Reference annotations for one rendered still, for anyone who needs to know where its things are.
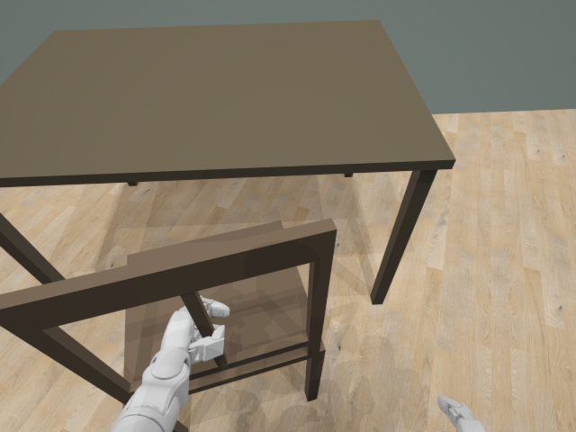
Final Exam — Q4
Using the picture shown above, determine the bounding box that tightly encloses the robot right hand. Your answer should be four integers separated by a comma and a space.
437, 396, 486, 432

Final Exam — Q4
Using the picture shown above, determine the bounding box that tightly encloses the chair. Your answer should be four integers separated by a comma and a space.
0, 218, 337, 432

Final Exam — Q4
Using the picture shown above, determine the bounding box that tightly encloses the left robot forearm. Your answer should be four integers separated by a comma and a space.
110, 347, 191, 432

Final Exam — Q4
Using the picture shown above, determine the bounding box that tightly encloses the robot left hand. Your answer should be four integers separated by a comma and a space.
160, 295, 230, 364

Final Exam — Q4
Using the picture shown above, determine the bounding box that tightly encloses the table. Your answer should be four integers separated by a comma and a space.
0, 20, 456, 319

